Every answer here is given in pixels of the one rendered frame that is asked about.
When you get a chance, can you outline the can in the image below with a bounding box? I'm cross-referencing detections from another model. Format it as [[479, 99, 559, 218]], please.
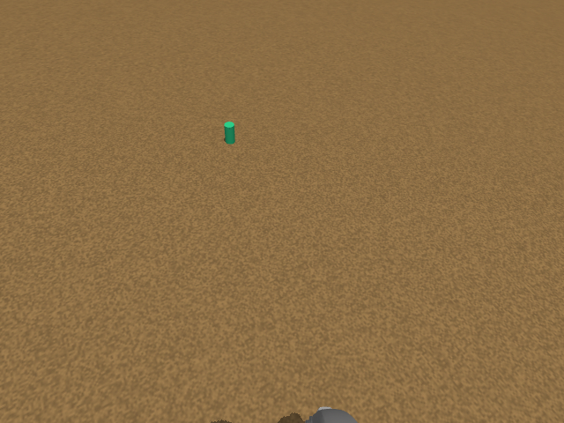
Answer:
[[224, 122, 235, 144]]

